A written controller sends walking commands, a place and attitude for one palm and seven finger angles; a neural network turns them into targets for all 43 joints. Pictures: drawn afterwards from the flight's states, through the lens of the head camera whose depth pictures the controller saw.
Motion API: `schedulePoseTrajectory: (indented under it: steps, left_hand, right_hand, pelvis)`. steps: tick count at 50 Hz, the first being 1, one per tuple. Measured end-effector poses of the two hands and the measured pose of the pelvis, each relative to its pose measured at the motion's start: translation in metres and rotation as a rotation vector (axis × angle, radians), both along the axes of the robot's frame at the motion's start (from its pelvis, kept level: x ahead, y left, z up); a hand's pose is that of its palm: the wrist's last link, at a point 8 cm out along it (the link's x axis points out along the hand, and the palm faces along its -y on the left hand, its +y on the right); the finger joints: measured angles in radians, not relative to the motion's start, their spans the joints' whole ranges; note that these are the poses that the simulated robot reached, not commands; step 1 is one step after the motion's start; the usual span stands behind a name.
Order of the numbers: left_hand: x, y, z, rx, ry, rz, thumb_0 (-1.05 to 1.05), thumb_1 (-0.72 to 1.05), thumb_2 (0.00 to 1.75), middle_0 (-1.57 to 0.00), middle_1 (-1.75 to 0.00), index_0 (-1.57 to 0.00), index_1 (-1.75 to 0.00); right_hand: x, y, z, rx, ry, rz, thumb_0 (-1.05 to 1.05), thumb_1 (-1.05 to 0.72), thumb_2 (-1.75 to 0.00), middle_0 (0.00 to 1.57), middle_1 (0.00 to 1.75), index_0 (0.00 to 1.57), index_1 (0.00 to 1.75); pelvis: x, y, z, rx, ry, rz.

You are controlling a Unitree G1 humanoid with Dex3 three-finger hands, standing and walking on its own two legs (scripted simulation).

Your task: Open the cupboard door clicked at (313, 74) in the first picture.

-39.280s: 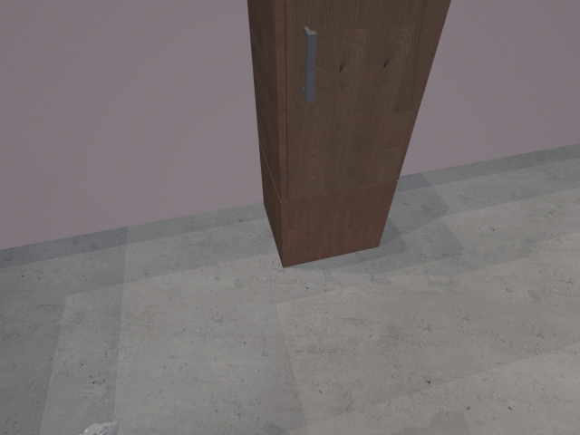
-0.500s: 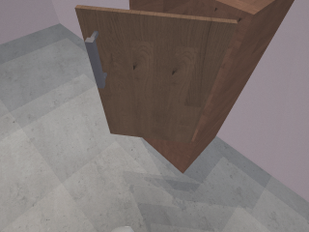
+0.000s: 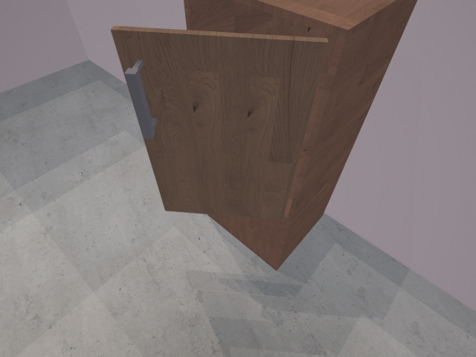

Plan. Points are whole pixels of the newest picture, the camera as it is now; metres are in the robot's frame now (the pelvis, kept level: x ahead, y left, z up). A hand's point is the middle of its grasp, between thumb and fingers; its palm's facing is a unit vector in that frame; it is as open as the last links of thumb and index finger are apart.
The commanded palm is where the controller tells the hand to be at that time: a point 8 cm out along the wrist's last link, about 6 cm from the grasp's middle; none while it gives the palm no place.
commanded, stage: come to a stop and stand still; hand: left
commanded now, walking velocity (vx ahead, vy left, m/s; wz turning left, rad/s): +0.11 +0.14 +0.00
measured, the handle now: (144, 101) +0.58 +0.23 +0.11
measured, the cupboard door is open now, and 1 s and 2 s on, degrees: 37 37 37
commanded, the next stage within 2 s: look again from close up in 0.14 s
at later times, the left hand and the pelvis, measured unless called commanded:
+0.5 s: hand out of the picture +0.02 +0.19 -0.18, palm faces +0.01 -0.98 -0.21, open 7.4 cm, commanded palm none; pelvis +0.01 +0.02 -0.01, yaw +0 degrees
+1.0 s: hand (119, 339) +0.16 +0.21 -0.06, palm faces +0.25 -0.95 -0.17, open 7.5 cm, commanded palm +0.12 +0.26 -0.05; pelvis +0.00 +0.01 -0.01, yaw +0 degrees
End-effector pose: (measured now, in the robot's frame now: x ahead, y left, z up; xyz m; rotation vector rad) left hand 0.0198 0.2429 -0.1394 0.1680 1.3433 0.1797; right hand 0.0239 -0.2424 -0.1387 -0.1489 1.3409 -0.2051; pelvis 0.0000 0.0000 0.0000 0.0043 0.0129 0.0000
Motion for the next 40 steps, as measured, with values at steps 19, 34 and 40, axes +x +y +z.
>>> schedulePoseTrajectory:
  steps: [19,34,40]
  left_hand:
    - [-0.019,-0.026,-0.019,-0.076,0.086,-0.02,0.01,0.91,0.9,-0.2,-0.3,-0.2,-0.3]
    - [0.009,0.018,-0.005,0.019,0.013,-0.045,0.01,0.91,0.9,-0.2,-0.3,-0.19,-0.3]
    - [0.011,0.016,-0.004,0.018,0.009,-0.05,0.01,0.9,0.9,-0.2,-0.3,-0.2,-0.3]
  right_hand:
    - [-0.038,0.039,-0.008,0.051,0.089,0.004,0.01,-0.91,-0.9,0.2,0.3,0.2,0.3]
    - [0.008,0.034,-0.009,0.029,-0.024,0.04,0.02,-0.93,-0.9,0.2,0.3,0.2,0.3]
    - [0.023,0.028,-0.005,0.019,-0.057,0.055,0.01,-0.92,-0.9,0.2,0.3,0.2,0.3]
  pelvis:
    - [0.009,0.012,-0.007,-0.029,-0.005,-0.001]
    - [0.014,0.022,-0.006,0.0,-0.018,-0.027]
    - [0.014,0.019,-0.004,0.003,-0.02,-0.031]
